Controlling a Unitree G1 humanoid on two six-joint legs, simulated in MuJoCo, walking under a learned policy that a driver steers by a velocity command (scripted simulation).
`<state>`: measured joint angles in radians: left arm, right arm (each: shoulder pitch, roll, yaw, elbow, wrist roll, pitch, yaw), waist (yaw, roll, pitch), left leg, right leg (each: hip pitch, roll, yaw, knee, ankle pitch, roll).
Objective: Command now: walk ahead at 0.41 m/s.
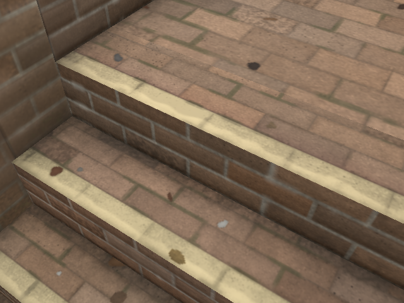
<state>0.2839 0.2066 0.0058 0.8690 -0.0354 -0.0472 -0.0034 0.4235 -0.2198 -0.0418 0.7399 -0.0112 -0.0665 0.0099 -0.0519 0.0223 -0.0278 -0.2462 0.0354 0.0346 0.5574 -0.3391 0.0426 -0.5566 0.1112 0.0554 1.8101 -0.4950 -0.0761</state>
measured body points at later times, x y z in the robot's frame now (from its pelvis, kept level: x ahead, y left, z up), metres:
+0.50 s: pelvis +0.08 -0.01 +0.13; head +0.07 -0.01 +0.58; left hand +0.15 +0.21 -0.02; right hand +0.19 -0.29 +0.03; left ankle +0.05 +0.10 -0.40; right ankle +0.17 -0.13 -0.52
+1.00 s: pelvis +0.13 +0.07 +0.02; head +0.13 +0.09 +0.46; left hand +0.37 +0.18 -0.06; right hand +0.05 -0.14 -0.13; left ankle +0.04 +0.15 -0.74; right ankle +0.18 -0.07 -0.40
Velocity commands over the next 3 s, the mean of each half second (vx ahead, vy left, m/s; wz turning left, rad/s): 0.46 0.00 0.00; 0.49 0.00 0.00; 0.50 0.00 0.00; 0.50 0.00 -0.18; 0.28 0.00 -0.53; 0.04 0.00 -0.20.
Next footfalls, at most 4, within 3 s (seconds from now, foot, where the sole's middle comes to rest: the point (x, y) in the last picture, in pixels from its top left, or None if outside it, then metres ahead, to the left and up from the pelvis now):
0.32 right None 0.22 -0.14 -0.55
0.74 left None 0.08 0.16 -0.77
1.18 right None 0.25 -0.08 -0.57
1.48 left None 0.20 0.23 -0.54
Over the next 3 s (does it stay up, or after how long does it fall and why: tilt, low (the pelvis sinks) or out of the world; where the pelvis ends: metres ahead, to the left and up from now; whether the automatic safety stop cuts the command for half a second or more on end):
stays up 0.34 0.35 0.05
